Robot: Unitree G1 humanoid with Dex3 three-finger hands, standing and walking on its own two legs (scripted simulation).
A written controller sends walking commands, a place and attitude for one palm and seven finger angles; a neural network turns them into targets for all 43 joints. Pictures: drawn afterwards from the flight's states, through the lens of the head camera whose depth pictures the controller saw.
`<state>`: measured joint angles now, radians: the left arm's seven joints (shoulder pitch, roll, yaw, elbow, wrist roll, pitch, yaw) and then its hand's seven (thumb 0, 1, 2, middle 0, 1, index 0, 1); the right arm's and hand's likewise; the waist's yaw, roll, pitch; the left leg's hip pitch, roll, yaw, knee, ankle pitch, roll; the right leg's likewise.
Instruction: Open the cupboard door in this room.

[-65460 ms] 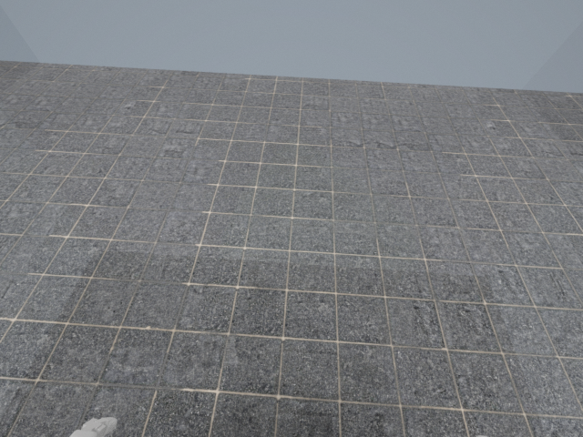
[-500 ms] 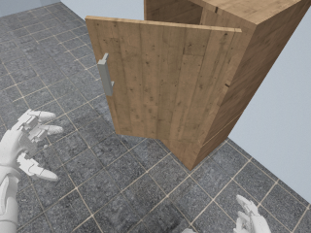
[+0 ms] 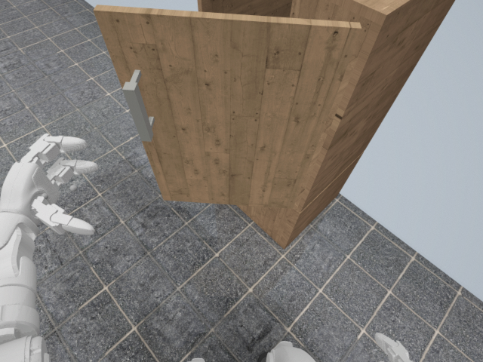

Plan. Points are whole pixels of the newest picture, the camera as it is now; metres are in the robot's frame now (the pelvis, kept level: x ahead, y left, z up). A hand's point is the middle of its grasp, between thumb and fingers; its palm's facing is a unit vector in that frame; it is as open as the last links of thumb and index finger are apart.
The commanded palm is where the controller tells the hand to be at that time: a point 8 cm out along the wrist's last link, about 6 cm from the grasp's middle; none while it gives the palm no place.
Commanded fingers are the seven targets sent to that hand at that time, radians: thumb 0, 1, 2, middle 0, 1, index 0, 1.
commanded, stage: move the hooked fingers beside the handle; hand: left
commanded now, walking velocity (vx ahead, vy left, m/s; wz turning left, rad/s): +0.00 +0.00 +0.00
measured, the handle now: (142, 107) +0.57 +0.21 +0.06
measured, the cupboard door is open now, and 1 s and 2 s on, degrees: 43 43 43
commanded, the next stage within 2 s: slide the fingers in behind the handle in 1.88 s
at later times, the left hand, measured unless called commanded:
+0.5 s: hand (86, 153) +0.43 +0.27 +0.07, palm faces -0.03 -1.00 -0.01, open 14.0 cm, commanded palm +0.42 +0.32 +0.07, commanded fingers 0.00 -0.50 0.30 -0.30 -1.20 -0.30 -1.20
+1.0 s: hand (100, 122) +0.51 +0.27 +0.07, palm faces -0.04 -1.00 -0.02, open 14.0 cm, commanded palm +0.50 +0.31 +0.06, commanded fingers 0.00 -0.50 0.30 -0.30 -1.20 -0.30 -1.20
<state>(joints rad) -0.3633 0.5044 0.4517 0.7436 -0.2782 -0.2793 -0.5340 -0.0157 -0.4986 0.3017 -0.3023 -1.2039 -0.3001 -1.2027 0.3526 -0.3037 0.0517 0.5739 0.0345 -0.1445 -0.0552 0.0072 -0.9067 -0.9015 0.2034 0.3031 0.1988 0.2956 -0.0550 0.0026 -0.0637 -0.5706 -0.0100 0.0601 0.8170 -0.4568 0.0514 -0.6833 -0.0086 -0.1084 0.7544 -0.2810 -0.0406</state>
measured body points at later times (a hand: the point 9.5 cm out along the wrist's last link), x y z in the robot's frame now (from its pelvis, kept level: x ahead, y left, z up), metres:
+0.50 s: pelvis +0.00 +0.00 -0.01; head +0.10 +0.02 +0.43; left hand +0.43 +0.33 +0.08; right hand +0.06 -0.27 -0.11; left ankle -0.03 +0.08 -0.70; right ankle +0.05 -0.10 -0.70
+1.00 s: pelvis +0.00 +0.01 -0.02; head +0.15 +0.04 +0.41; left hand +0.50 +0.32 +0.07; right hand -0.01 -0.26 -0.11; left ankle -0.03 +0.08 -0.70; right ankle +0.05 -0.10 -0.70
